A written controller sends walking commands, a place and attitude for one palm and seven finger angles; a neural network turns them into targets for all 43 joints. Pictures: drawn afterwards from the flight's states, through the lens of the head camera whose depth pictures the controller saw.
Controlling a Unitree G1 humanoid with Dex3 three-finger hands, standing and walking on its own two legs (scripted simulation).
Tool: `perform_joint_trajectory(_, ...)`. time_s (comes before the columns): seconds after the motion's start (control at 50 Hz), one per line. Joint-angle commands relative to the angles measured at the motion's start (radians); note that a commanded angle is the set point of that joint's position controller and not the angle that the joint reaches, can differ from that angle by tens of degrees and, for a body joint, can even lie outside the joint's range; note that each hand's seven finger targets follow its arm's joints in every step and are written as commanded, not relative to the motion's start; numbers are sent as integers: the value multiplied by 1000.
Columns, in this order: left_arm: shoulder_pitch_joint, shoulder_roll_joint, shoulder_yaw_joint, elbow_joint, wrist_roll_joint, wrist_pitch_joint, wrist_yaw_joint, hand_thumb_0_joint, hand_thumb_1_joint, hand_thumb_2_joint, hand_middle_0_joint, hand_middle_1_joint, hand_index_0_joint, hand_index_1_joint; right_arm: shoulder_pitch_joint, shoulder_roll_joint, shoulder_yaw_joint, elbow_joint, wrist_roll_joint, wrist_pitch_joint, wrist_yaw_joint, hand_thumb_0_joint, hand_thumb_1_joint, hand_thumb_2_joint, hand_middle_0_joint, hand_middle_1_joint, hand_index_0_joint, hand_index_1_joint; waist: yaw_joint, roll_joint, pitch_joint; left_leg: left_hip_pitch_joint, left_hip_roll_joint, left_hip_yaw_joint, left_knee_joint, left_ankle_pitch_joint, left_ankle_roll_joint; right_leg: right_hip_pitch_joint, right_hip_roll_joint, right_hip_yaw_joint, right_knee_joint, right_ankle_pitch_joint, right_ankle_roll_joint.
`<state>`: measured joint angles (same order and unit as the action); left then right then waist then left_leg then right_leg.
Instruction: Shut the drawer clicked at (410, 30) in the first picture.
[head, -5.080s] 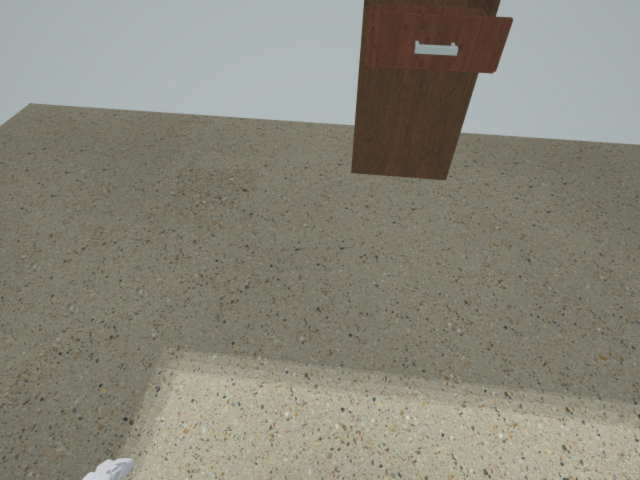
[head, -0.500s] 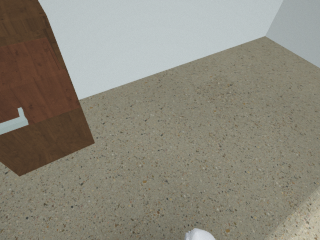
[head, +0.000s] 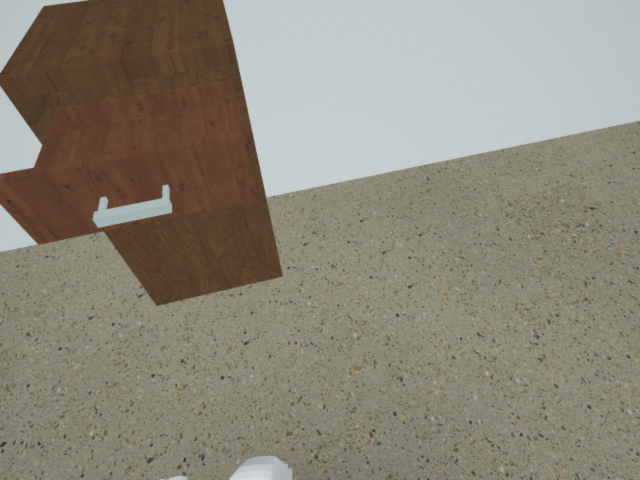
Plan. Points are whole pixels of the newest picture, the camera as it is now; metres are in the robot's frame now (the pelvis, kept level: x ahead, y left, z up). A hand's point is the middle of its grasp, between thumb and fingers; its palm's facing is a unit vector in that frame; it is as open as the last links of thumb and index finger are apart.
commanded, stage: turn to face it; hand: left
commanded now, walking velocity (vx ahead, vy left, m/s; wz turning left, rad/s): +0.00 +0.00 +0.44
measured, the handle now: (134, 204) +0.57 +0.37 -0.01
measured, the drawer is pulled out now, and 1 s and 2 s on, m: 0.29 0.29 0.29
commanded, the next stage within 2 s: take the last steps up to it in 0.40 s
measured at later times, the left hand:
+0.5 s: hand out of the picture -0.01 +0.29 -0.17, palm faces +0.22 -0.94 -0.24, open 7.4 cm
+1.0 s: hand out of the picture -0.06 +0.18 -0.15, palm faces +0.30 -0.93 -0.23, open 7.3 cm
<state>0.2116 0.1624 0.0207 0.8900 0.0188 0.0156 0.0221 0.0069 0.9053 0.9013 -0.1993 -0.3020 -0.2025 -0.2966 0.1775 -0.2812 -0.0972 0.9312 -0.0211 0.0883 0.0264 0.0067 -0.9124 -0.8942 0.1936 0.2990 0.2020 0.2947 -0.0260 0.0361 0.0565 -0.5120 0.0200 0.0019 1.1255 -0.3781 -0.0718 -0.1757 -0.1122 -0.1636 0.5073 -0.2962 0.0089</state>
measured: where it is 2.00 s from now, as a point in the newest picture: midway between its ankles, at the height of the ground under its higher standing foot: (296, 451)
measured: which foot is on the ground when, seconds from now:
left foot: up 0.00-0.18, down 0.20-0.80, up 0.82-1.00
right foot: down 0.00-0.20, up 0.22-0.78, down 0.80-1.00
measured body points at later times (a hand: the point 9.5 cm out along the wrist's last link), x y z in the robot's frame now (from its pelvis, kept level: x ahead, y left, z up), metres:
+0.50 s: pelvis -0.03 +0.07 +0.00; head -0.01 +0.10 +0.45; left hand -0.02 +0.34 -0.15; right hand +0.10 -0.15 -0.13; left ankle -0.02 +0.14 -0.74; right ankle -0.02 -0.10 -0.66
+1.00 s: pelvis +0.01 +0.02 +0.01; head +0.01 -0.01 +0.46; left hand -0.07 +0.23 -0.13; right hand +0.04 -0.22 -0.16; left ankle +0.02 +0.18 -0.66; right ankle -0.02 -0.07 -0.74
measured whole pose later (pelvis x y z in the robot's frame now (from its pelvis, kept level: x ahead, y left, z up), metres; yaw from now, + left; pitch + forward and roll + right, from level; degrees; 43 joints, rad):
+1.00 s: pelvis +0.01 +0.02 +0.01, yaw +14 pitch -2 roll +2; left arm 0.42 0.12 0.02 1.09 0.01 -0.03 0.02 0.00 0.92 0.90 -0.20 -0.30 -0.20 -0.30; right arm 0.36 -0.21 -0.07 1.09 -0.03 0.03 0.01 0.01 -0.91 -0.89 0.19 0.30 0.20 0.29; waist -0.02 0.04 -0.02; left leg -0.53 0.04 0.01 1.03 -0.22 0.00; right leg -0.01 0.00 -0.08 0.31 -0.26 -0.05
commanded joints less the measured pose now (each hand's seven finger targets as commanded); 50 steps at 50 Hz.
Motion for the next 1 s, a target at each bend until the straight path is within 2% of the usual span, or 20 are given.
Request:
perform_joint_trajectory(0.0, 65, 236, 66, -44, 10, -20, 13, 0, 900, 900, -200, -300, -200, -300, -107, -33, 2, -102, 4, -25, 6, 0, -900, -900, 200, 300, 200, 300, 64, -229, -13, -28, 14, 52, -128, -35, -11, 70, -229, 113, -160, 411, -117)
perform_joint_trajectory(0.08, 75, 273, 79, -33, 16, -13, 11, 0, 900, 900, -200, -300, -200, -300, -116, -20, 18, -110, 10, -40, 3, 0, -900, -900, 200, 300, 200, 300, 78, -260, -53, 96, 6, 95, -336, -70, 13, 74, -260, 101, -98, 492, -129)
perform_joint_trajectory(0.14, 61, 270, 82, -22, 5, -5, 6, 0, 900, 900, -200, -300, -200, -300, -22, -42, 18, -85, 9, -56, -4, 0, -900, -900, 200, 300, 200, 300, 31, -216, -106, 293, -12, 110, -616, 118, 35, 28, -216, 33, 40, 460, -54)
perform_joint_trajectory(0.16, 57, 246, 77, -28, -5, 0, 2, 0, 900, 900, -200, -300, -200, -300, 39, -97, 4, -72, 6, -67, -6, 0, -900, -900, 200, 300, 200, 300, -7, -93, -159, 456, 52, 38, -720, 289, 60, -70, -180, -8, 186, 355, -3)
perform_joint_trajectory(0.18, 60, 175, 62, -64, -12, 3, -5, 0, 900, 900, -200, -300, -200, -300, 91, -209, -22, -69, -1, -78, -12, 0, -900, -900, 200, 300, 200, 300, -32, 222, -192, 617, 323, -310, -745, 659, 181, -350, -41, -32, 403, -157, 75)
perform_joint_trajectory(0.2, -12, 156, 42, -89, -5, 13, 3, 0, 900, 900, -200, -300, -200, -300, 152, -252, -26, -52, 10, -68, -22, 0, -900, -900, 200, 300, 200, 300, -62, 217, -183, 548, 407, -353, -746, 870, 272, -367, -14, 77, 523, -381, 71)
perform_joint_trajectory(0.22, -26, 161, 47, -74, -3, 21, 6, 0, 900, 900, -200, -300, -200, -300, 133, -216, -17, -39, 2, -70, -32, 0, -900, -900, 200, 300, 200, 300, -47, 162, -150, 493, 384, -288, -751, 831, 291, -360, -28, 127, 581, -347, 60)
perform_joint_trajectory(0.28, -7, 171, 58, -14, -4, 26, -2, 0, 900, 900, -200, -300, -200, -300, -9, -128, 14, -65, 1, -73, -46, 0, -900, -900, 200, 300, 200, 300, 8, 153, -71, 383, 250, -188, -781, 648, 245, -343, -16, 157, 635, -172, 59)
perform_joint_trajectory(0.34, 39, 167, 56, 20, -3, 26, -7, 0, 900, 900, -200, -300, -200, -300, -3, -107, 23, -60, 7, -83, -48, 0, -900, -900, 200, 300, 200, 300, 25, 92, -101, 415, 211, -148, -806, 604, 224, -328, 3, 147, 626, -88, 70)
perform_joint_trajectory(0.5, -11, 148, 50, 22, 0, 28, 3, 0, 900, 900, -200, -300, -200, -300, 82, -76, 24, -12, 3, -84, -49, 0, -900, -900, 200, 300, 200, 300, 4, 66, -79, 430, 218, -255, -872, 373, 249, -312, 24, 167, 472, -100, 72)
perform_joint_trajectory(0.62, -54, 120, 34, 17, 9, 8, -14, 0, 900, 900, -200, -300, -200, -300, 158, -70, 19, 33, -8, -96, -50, 0, -900, -900, 200, 300, 200, 300, -26, 84, -26, 371, 230, -379, -963, -138, 276, -271, 49, 153, 300, -172, 30)
perform_joint_trajectory(0.7, 24, 93, 29, 50, 6, -4, -21, 0, 900, 900, -200, -300, -200, -300, 153, -64, 21, 58, -8, -100, -48, 0, -900, -900, 200, 300, 200, 300, 11, 60, 2, 227, 188, -356, -961, -210, 251, -82, 92, 118, 116, -156, 6)
perform_joint_trajectory(0.74, 152, 82, 34, 102, 4, -15, -20, 0, 900, 900, -200, -300, -200, -300, 126, -48, 22, 66, -3, -96, -47, 0, -900, -900, 200, 300, 200, 300, 67, 25, -7, 102, 129, -272, -884, -239, 204, 141, 102, 90, -91, -57, -4)
perform_joint_trajectory(0.76, 211, 115, 42, 123, 12, -23, -14, 0, 900, 900, -200, -300, -200, -300, 122, -9, 26, 70, 3, -98, -44, 0, -900, -900, 200, 300, 200, 300, 90, -66, 4, -17, 57, -192, -733, -225, 158, 256, 34, 181, -195, -124, -23)
perform_joint_trajectory(0.78, 255, 186, 58, 130, 23, -29, -2, 0, 900, 900, -200, -300, -200, -300, 120, 58, 42, 48, 13, -102, -43, 0, -900, -900, 200, 300, 200, 300, 105, -314, 36, -204, -66, -28, -454, -180, 103, 299, -188, 505, -355, -404, -104)
perform_joint_trajectory(0.8, 263, 219, 58, 118, 7, -29, 5, 0, 900, 900, -200, -300, -200, -300, 61, 16, 34, 16, -4, -100, -35, 0, -900, -900, 200, 300, 200, 300, 117, -292, 116, -239, -38, -12, -287, -149, 96, 149, -329, 655, -471, -543, -167)
perform_joint_trajectory(0.84, 178, 173, 54, 112, -2, -51, 8, 0, 900, 900, -200, -300, -200, -300, 74, -2, 18, 42, -12, -92, -20, 0, -900, -900, 200, 300, 200, 300, 57, -212, 153, -193, 20, -35, -150, -25, 97, 10, -276, 590, -489, -507, -164)
perform_joint_trajectory(0.88, 150, 106, 33, 118, -6, -66, 3, 0, 900, 900, -200, -300, -200, -300, 135, 25, 16, 84, -11, -84, -12, 0, -900, -900, 200, 300, 200, 300, 12, -131, 172, -154, 37, -14, -75, 103, 78, -18, -185, 391, -448, -271, -123)
perform_joint_trajectory(0.92, 187, 79, 25, 140, -8, -78, 0, 0, 900, 900, -200, -300, -200, -300, 163, 56, 18, 102, -9, -85, -9, 0, -900, -900, 200, 300, 200, 300, 7, -113, 147, -147, 39, 6, -41, 176, 65, 17, -130, 272, -421, -72, -99)
perform_joint_trajectory(0.98, 266, 57, 15, 176, -7, -92, 1, 0, 900, 900, -200, -300, -200, -300, 124, 54, 19, 90, -6, -86, -11, 0, -900, -900, 200, 300, 200, 300, 26, -152, 122, -176, 60, 13, -48, 231, 50, 78, -123, 225, -402, 95, -100)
